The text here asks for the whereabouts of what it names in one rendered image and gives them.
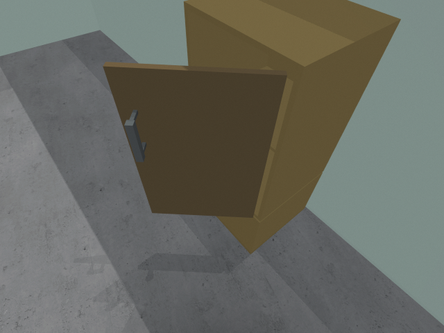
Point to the cupboard door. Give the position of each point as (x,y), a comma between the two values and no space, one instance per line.
(208,131)

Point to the handle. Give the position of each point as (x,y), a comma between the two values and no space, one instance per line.
(133,135)

